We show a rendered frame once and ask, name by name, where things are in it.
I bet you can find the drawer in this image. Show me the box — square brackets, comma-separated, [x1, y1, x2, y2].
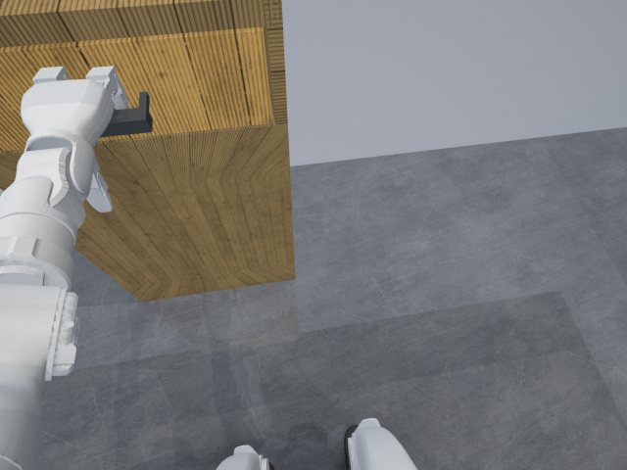
[0, 27, 272, 152]

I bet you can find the robot left forearm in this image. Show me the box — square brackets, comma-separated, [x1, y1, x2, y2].
[0, 129, 95, 292]

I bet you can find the robot shin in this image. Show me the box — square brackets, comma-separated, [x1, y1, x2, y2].
[354, 418, 381, 433]
[233, 446, 257, 455]

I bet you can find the robot left shin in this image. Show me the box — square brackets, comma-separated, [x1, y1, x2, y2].
[233, 446, 257, 455]

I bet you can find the robot left hand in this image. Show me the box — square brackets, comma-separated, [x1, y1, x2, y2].
[21, 66, 128, 212]

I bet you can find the robot right shin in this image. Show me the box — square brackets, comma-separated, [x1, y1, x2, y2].
[354, 418, 381, 433]

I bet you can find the handle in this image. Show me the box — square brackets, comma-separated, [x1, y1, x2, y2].
[99, 91, 153, 138]

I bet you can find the cabinet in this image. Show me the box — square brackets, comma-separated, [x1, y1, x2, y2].
[0, 0, 296, 303]

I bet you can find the robot left upper arm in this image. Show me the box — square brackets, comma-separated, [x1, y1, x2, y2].
[0, 283, 80, 470]

